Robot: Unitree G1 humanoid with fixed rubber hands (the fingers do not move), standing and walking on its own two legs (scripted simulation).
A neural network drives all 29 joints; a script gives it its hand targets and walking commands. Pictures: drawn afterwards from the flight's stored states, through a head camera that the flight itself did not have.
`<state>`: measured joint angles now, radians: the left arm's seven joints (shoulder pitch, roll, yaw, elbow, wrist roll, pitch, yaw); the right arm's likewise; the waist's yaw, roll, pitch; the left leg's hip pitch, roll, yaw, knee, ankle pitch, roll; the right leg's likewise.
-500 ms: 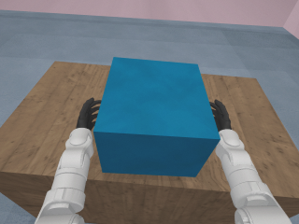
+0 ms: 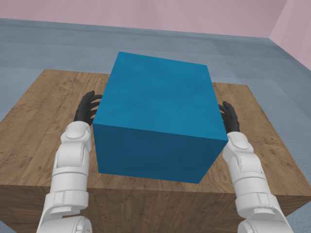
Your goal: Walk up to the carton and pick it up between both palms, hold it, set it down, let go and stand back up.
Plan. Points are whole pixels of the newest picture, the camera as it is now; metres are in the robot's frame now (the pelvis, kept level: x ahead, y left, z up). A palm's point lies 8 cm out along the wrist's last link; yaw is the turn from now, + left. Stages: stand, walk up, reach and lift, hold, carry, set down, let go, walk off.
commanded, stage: reach and lift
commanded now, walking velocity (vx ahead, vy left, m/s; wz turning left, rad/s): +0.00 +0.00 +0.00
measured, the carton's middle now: (157, 114) +0.45 +0.01 +0.09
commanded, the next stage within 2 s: hold in 1.00 s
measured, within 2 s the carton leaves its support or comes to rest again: neither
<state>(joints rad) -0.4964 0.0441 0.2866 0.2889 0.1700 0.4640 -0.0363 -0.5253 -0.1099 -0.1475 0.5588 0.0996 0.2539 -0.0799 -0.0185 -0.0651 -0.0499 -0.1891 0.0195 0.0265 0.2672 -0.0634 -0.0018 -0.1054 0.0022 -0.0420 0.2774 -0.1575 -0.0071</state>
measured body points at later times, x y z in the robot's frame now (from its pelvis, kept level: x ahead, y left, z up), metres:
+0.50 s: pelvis +0.02 +0.00 +0.00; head -0.01 +0.02 +0.45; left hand +0.37 +0.20 +0.15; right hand +0.38 -0.18 +0.14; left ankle +0.05 +0.12 -0.75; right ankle +0.00 -0.11 -0.75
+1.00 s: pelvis +0.00 +0.00 +0.00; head -0.03 +0.03 +0.45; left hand +0.37 +0.20 +0.17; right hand +0.38 -0.17 +0.16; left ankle +0.05 +0.12 -0.75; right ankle +0.00 -0.11 -0.75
